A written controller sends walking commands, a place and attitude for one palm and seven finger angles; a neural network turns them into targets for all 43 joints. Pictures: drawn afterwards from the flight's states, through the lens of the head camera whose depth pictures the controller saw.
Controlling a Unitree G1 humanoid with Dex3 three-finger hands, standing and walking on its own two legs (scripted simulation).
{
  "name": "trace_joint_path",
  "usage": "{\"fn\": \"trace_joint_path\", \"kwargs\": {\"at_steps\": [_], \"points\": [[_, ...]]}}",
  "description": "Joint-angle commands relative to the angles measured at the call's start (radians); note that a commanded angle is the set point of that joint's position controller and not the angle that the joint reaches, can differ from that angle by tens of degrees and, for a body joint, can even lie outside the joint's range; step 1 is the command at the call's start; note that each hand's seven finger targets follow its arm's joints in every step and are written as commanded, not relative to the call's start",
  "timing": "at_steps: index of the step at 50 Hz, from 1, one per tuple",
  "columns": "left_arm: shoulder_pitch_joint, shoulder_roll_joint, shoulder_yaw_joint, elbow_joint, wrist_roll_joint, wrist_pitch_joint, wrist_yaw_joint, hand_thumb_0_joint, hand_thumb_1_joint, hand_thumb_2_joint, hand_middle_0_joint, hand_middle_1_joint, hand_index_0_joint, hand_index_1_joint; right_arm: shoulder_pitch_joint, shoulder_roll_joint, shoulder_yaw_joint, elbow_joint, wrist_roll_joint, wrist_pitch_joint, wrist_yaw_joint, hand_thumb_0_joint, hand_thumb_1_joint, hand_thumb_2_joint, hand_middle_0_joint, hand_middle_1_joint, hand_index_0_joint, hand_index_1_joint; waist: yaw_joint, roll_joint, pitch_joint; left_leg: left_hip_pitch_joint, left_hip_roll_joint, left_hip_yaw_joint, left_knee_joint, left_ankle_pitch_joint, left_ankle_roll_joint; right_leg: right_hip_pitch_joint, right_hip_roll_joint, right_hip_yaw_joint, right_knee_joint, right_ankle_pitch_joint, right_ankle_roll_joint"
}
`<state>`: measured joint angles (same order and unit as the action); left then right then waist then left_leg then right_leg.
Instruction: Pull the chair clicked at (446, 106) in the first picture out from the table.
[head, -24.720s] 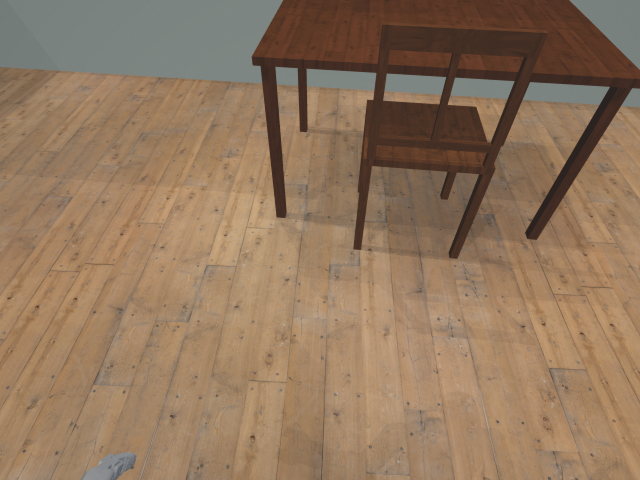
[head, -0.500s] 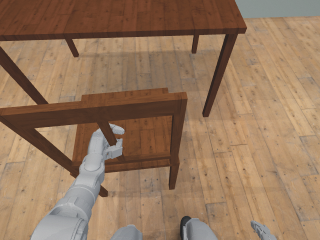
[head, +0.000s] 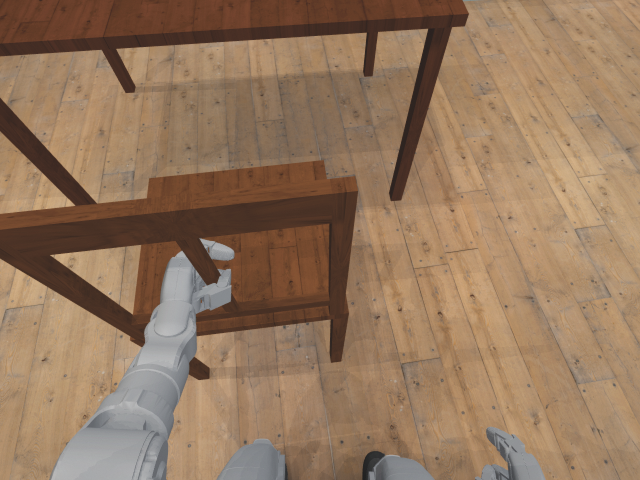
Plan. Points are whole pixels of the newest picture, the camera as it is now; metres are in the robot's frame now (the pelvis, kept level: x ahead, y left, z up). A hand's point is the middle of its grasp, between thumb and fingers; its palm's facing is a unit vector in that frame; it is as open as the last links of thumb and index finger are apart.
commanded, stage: step backward, pulling the chair out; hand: left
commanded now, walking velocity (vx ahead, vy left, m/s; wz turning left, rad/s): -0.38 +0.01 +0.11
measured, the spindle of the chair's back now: (212, 277) +0.38 +0.17 -0.08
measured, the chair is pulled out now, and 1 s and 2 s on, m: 0.43 0.75 0.80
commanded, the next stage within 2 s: stop walking, hand still on the chair in 0.64 s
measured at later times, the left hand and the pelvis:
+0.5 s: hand (230, 399) +0.21 +0.12 -0.06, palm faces +0.06 -0.98 -0.21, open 5.4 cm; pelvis -0.12 -0.03 +0.00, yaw -1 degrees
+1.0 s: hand out of the picture +0.05 +0.12 -0.06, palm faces +0.05 -0.98 -0.19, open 5.4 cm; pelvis -0.25 -0.04 +0.00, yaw +2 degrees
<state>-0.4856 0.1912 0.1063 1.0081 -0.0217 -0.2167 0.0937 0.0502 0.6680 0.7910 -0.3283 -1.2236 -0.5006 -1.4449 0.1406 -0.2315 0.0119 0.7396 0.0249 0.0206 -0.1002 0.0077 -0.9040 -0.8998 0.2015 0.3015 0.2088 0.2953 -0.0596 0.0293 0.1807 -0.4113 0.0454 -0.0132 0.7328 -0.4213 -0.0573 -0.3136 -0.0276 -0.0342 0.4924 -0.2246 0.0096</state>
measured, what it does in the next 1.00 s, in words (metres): walks backwards: right foot, then left foot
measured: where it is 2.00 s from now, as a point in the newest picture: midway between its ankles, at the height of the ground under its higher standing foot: outside the picture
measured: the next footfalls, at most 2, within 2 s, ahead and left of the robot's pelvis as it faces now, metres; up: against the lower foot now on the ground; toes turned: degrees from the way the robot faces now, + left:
right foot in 0.32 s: -0.07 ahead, -0.14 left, +0.00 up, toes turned -4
left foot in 0.66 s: -0.19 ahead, +0.11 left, +0.00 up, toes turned +4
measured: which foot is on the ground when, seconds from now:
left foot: down 0.00-0.36, up 0.38-0.64, down 0.66-1.00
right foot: down 0.00-0.12, up 0.14-0.30, down 0.32-0.70, up 0.72-0.88, down 0.90-1.00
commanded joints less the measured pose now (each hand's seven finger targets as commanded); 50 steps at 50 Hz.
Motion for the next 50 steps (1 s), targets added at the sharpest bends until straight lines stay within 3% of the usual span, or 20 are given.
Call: {"fn": "trace_joint_path", "kwargs": {"at_steps": [1,3,5,7,11,16,17,19,20,24,28,31,32,34,36,38,41,43,47,50], "points": [[-0.105,0.192,-0.012,-0.255,0.011,-0.019,0.011,0.0,0.9,0.9,-0.5,-1.45,-0.5,-1.45,0.028,-0.135,-0.036,-0.12,-0.007,-0.016,-0.039,0.0,-0.9,-0.9,0.2,0.3,0.2,0.3,0.036,-0.137,-0.519,0.118,0.049,-0.015,-0.237,0.329,0.016,0.363,-0.231,0.083,0.088,0.875,-0.072],[-0.114,0.139,-0.054,-0.342,0.0,-0.015,0.003,0.0,0.9,0.9,-0.5,-1.45,-0.5,-1.45,0.03,-0.165,-0.056,-0.155,-0.01,-0.007,-0.034,0.0,-0.9,-0.9,0.2,0.3,0.2,0.3,0.031,-0.039,-0.505,0.228,0.191,-0.145,-0.29,0.82,0.099,0.209,-0.092,0.031,0.112,0.509,-0.003],[-0.085,0.079,-0.087,-0.36,-0.002,-0.016,-0.011,0.0,0.9,0.9,-0.5,-1.45,-0.5,-1.45,0.057,-0.154,-0.06,-0.166,-0.01,0.006,-0.007,0.0,-0.9,-0.9,0.2,0.3,0.2,0.3,0.031,0.067,-0.47,0.249,0.272,-0.178,-0.326,0.871,0.167,0.124,-0.007,0.022,0.178,0.02,0.001],[-0.119,0.077,-0.099,-0.446,0.018,-0.013,-0.014,0.0,0.9,0.9,-0.5,-1.45,-0.5,-1.45,0.013,-0.133,-0.055,-0.167,-0.04,-0.009,0.008,0.0,-0.9,-0.9,0.2,0.3,0.2,0.3,0.037,0.324,-0.448,0.246,0.31,-0.197,-0.36,0.874,0.192,0.027,-0.009,0.014,0.3,-0.27,-0.013],[-0.12,0.084,-0.09,-0.426,0.011,-0.012,-0.005,0.0,0.9,0.9,-0.5,-1.45,-0.5,-1.45,0.089,-0.146,-0.076,-0.137,-0.025,-0.035,0.026,0.0,-0.9,-0.9,0.2,0.3,0.2,0.3,0.022,0.251,-0.497,0.471,0.306,-0.166,-0.237,1.052,0.194,-0.026,0.0,0.032,0.158,-0.19,-0.014],[-0.159,0.142,-0.057,-0.324,0.027,-0.033,-0.016,0.0,0.9,0.9,-0.5,-1.45,-0.5,-1.45,0.085,-0.149,-0.074,-0.103,-0.014,-0.05,0.022,0.0,-0.9,-0.9,0.2,0.3,0.2,0.3,0.029,0.171,-0.482,0.417,0.227,-0.11,-0.142,0.843,0.129,0.107,-0.02,0.023,-0.154,0.153,-0.013],[-0.162,0.172,-0.046,-0.31,0.033,-0.04,-0.018,0.0,0.9,0.9,-0.5,-1.45,-0.5,-1.45,0.077,-0.129,-0.069,-0.109,-0.009,-0.044,0.017,0.0,-0.9,-0.9,0.2,0.3,0.2,0.3,0.019,0.06,-0.488,0.358,0.167,-0.041,-0.084,0.713,0.091,0.163,-0.082,0.061,-0.174,0.43,-0.017],[-0.163,0.272,0.017,-0.248,0.016,-0.023,-0.013,0.0,0.9,0.9,-0.5,-1.45,-0.5,-1.45,0.056,-0.135,-0.076,-0.12,0.013,-0.036,-0.01,0.0,-0.9,-0.9,0.2,0.3,0.2,0.3,0.029,-0.311,-0.495,0.085,-0.003,0.022,0.142,-0.002,0.016,0.273,-0.278,0.198,-0.085,0.933,-0.097],[-0.168,0.265,0.023,-0.212,0.019,-0.006,-0.01,0.0,0.9,0.9,-0.5,-1.45,-0.5,-1.45,-0.005,-0.138,-0.069,-0.123,0.01,-0.042,-0.013,0.0,-0.9,-0.9,0.2,0.3,0.2,0.3,0.047,-0.287,-0.459,0.023,-0.032,-0.044,0.256,-0.067,0.022,0.236,-0.315,0.185,-0.068,0.968,-0.085],[-0.166,0.225,0.01,-0.174,0.025,-0.001,-0.001,0.0,0.9,0.9,-0.5,-1.45,-0.5,-1.45,-0.03,-0.105,-0.021,-0.086,-0.006,-0.046,-0.02,0.0,-0.9,-0.9,0.2,0.3,0.2,0.3,0.052,-0.077,-0.425,-0.005,-0.026,-0.068,0.2,-0.044,0.001,0.265,-0.311,0.116,-0.042,0.781,-0.135],[-0.161,0.161,-0.032,-0.12,0.008,0.028,0.006,0.0,0.9,0.9,-0.5,-1.45,-0.5,-1.45,0.052,-0.129,-0.029,-0.085,0.006,-0.049,-0.038,0.0,-0.9,-0.9,0.2,0.3,0.2,0.3,0.055,-0.232,-0.461,0.051,-0.031,-0.031,-0.03,-0.047,0.009,0.328,-0.304,0.136,-0.048,0.759,-0.132],[-0.182,0.129,-0.081,-0.137,-0.002,0.042,0.007,0.0,0.9,0.9,-0.5,-1.45,-0.5,-1.45,0.098,-0.149,-0.03,-0.074,0.007,-0.045,-0.05,0.0,-0.9,-0.9,0.2,0.3,0.2,0.3,0.037,-0.16,-0.477,0.176,0.008,0.0,-0.308,0.166,0.02,0.295,-0.271,0.119,-0.021,0.592,-0.101],[-0.197,0.115,-0.101,-0.154,-0.009,0.042,0.005,0.0,0.9,0.9,-0.5,-1.45,-0.5,-1.45,0.103,-0.155,-0.035,-0.077,0.009,-0.043,-0.053,0.0,-0.9,-0.9,0.2,0.3,0.2,0.3,0.031,-0.121,-0.477,0.233,0.045,0.005,-0.414,0.318,0.03,0.274,-0.234,0.096,0.027,0.531,-0.069],[-0.234,0.055,-0.154,-0.186,-0.017,0.042,-0.003,0.0,0.9,0.9,-0.5,-1.45,-0.5,-1.45,0.091,-0.199,-0.054,-0.111,0.007,-0.029,-0.043,0.0,-0.9,-0.9,0.2,0.3,0.2,0.3,0.044,0.094,-0.417,0.283,0.222,-0.144,-0.394,0.688,0.113,0.13,-0.081,0.018,0.114,0.23,-0.003],[-0.321,0.017,-0.162,-0.265,-0.012,0.022,-0.013,0.0,0.9,0.9,-0.5,-1.45,-0.5,-1.45,0.06,-0.148,-0.04,-0.121,-0.028,-0.034,-0.016,0.0,-0.9,-0.9,0.2,0.3,0.2,0.3,0.027,0.296,-0.418,0.345,0.295,-0.211,-0.371,0.949,0.18,-0.008,-0.052,0.016,0.27,-0.139,-0.006],[-0.322,0.039,-0.137,-0.417,-0.002,0.011,-0.005,0.0,0.9,0.9,-0.5,-1.45,-0.5,-1.45,0.063,-0.132,-0.045,-0.142,-0.021,-0.042,0.005,0.0,-0.9,-0.9,0.2,0.3,0.2,0.3,0.045,0.227,-0.39,0.325,0.301,-0.196,-0.366,0.866,0.208,-0.016,-0.027,0.039,0.345,-0.265,-0.014],[-0.201,0.024,-0.145,-0.388,-0.011,0.04,-0.008,0.0,0.9,0.9,-0.5,-1.45,-0.5,-1.45,0.105,-0.15,-0.054,-0.147,0.002,-0.05,0.012,0.0,-0.9,-0.9,0.2,0.3,0.2,0.3,0.042,0.101,-0.421,0.424,0.234,-0.135,-0.268,0.743,0.162,0.077,-0.014,0.007,0.009,-0.104,-0.009],[-0.169,0.044,-0.148,-0.409,-0.004,0.049,-0.018,0.0,0.9,0.9,-0.5,-1.45,-0.5,-1.45,0.108,-0.151,-0.048,-0.15,0.009,-0.061,0.008,0.0,-0.9,-0.9,0.2,0.3,0.2,0.3,0.032,0.088,-0.447,0.374,0.169,-0.1,-0.272,0.509,0.12,0.194,-0.018,0.007,-0.152,0.018,-0.003],[-0.082,0.099,-0.11,-0.396,0.014,0.05,-0.011,0.0,0.9,0.9,-0.5,-1.45,-0.5,-1.45,0.07,-0.129,-0.031,-0.136,0.005,-0.081,-0.001,0.0,-0.9,-0.9,0.2,0.3,0.2,0.3,0.022,0.109,-0.389,0.245,0.089,-0.047,-0.363,0.157,0.084,0.177,-0.045,0.015,-0.129,-0.049,-0.012],[-0.026,0.147,-0.067,-0.389,-0.001,0.061,0.001,0.0,0.9,0.9,-0.5,-1.45,-0.5,-1.45,0.071,-0.12,-0.036,-0.13,0.011,-0.068,-0.011,0.0,-0.9,-0.9,0.2,0.3,0.2,0.3,0.031,-0.087,-0.387,0.26,0.049,0.009,-0.314,0.08,0.08,0.15,-0.085,0.101,-0.184,-0.172,-0.024]]}}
